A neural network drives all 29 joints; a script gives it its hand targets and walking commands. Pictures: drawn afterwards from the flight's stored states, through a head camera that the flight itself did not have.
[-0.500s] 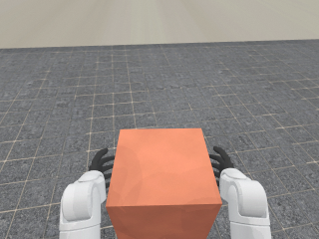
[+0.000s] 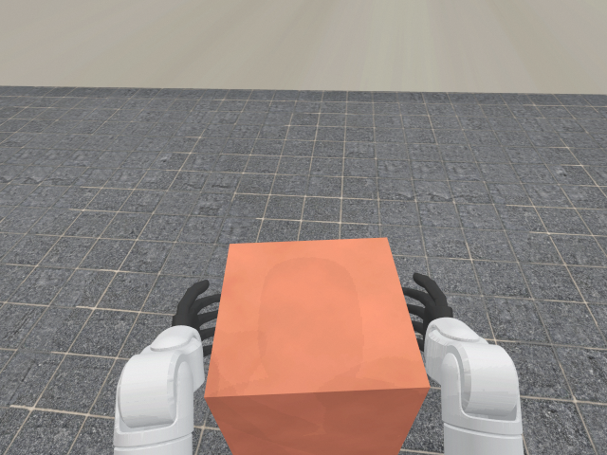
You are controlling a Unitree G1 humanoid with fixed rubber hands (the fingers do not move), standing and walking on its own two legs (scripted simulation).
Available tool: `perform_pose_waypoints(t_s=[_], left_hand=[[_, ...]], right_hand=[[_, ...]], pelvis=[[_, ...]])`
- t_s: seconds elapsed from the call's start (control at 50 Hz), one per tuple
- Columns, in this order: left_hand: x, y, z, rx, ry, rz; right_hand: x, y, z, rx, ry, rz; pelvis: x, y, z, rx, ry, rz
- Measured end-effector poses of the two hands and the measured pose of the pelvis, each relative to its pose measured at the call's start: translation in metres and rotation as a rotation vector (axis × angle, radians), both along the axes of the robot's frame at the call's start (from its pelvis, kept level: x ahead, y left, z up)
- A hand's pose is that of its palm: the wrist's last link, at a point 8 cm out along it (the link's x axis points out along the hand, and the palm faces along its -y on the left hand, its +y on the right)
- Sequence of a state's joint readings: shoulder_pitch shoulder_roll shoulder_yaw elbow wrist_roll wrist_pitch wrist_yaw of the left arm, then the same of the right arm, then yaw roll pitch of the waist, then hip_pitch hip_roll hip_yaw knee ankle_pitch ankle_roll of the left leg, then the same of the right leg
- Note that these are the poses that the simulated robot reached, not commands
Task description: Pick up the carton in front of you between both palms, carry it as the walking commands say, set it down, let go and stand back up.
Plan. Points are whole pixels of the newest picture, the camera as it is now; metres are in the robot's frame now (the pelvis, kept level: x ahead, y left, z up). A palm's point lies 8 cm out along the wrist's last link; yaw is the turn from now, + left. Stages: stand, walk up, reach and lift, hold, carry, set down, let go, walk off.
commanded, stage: carry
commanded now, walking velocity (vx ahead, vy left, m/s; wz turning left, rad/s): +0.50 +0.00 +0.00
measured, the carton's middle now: (313, 357) +0.27 +0.01 +0.01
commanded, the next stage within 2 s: none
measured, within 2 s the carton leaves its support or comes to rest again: neither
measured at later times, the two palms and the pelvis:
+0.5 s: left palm (214, 184) +0.59 +0.19 +0.06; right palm (373, 179) +0.59 -0.11 +0.07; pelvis +0.33 +0.05 +0.00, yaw +1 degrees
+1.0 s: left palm (243, 95) +0.92 +0.18 +0.09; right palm (361, 91) +0.94 -0.12 +0.09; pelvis +0.67 +0.02 +0.00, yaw +3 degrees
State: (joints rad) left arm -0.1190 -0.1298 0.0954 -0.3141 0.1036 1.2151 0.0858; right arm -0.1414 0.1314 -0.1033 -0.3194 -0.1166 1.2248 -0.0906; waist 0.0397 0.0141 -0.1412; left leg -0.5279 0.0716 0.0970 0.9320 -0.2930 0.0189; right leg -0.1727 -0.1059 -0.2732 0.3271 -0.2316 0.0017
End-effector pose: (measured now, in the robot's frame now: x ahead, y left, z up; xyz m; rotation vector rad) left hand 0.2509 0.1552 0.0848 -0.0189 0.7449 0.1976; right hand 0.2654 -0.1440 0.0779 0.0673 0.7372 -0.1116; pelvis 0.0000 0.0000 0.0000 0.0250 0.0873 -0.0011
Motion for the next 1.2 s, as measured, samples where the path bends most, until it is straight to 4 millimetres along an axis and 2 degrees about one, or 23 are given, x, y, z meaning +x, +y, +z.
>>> perform_pose_waypoints(t_s=[0.12, 0.24, 0.32, 0.42, 0.5, 0.58, 0.64, 0.7, 0.8, 0.9, 1.0, 1.06, 1.12, 1.2], left_hand=[[0.08, 0.019, 0.003, -0.01, -0.052, 0.039], [0.176, 0.039, -0.034, -0.049, -0.027, 0.011], [0.224, 0.041, -0.044, -0.054, 0.064, -0.026], [0.286, 0.039, -0.034, -0.056, 0.054, -0.063], [0.337, 0.038, -0.021, -0.051, 0.001, -0.057], [0.393, 0.036, -0.01, -0.044, -0.061, -0.03], [0.44, 0.03, -0.009, -0.034, -0.095, -0.01], [0.489, 0.023, -0.014, -0.017, -0.104, 0.009], [0.545, 0.019, -0.021, -0.021, 0.005, 0.045], [0.601, 0.02, -0.008, -0.014, 0.011, 0.056], [0.67, 0.026, 0.009, -0.014, -0.048, 0.034], [0.716, 0.034, 0.009, -0.019, -0.067, 0.017], [0.763, 0.047, -0.001, -0.03, -0.066, 0.004], [0.828, 0.067, -0.029, -0.066, -0.04, -0.004]], right_hand=[[0.089, 0.019, 0.003, -0.006, -0.051, 0.037], [0.175, 0.039, -0.025, -0.048, -0.027, 0.012], [0.213, 0.04, -0.033, -0.057, 0.065, -0.021], [0.266, 0.038, -0.019, -0.065, 0.055, -0.053], [0.321, 0.038, -0.006, -0.063, 0.002, -0.045], [0.384, 0.036, 0.004, -0.053, -0.061, -0.02], [0.437, 0.03, 0.001, -0.04, -0.094, -0.002], [0.492, 0.023, -0.01, -0.017, -0.104, 0.012], [0.557, 0.019, -0.018, -0.011, 0.006, 0.039], [0.616, 0.022, -0.007, -0.007, 0.011, 0.053], [0.678, 0.027, 0.009, -0.008, -0.048, 0.033], [0.719, 0.034, 0.012, -0.014, -0.066, 0.016], [0.762, 0.047, 0.005, -0.027, -0.066, 0.005], [0.823, 0.067, -0.014, -0.062, -0.039, -0.003]], pelvis=[[0.08, 0.009, -0.006, 0.004, -0.005, 0.03], [0.173, 0.035, -0.032, 0.009, -0.035, 0.019], [0.217, 0.045, -0.018, -0.014, -0.027, 0.002], [0.275, 0.049, -0.002, -0.046, -0.013, 0.008], [0.33, 0.046, 0.0, -0.054, -0.012, 0.017], [0.39, 0.038, -0.007, -0.048, -0.022, 0.021], [0.44, 0.028, -0.019, -0.041, -0.032, 0.032], [0.49, 0.016, -0.033, -0.051, -0.048, 0.051], [0.544, 0.005, -0.017, -0.029, -0.034, 0.076], [0.601, 0.006, -0.001, -0.004, -0.021, 0.069], [0.666, 0.017, 0.002, -0.002, -0.014, 0.059], [0.71, 0.028, -0.002, -0.008, -0.016, 0.056], [0.759, 0.043, -0.012, -0.019, -0.022, 0.046], [0.821, 0.065, -0.03, -0.004, -0.034, 0.023]])
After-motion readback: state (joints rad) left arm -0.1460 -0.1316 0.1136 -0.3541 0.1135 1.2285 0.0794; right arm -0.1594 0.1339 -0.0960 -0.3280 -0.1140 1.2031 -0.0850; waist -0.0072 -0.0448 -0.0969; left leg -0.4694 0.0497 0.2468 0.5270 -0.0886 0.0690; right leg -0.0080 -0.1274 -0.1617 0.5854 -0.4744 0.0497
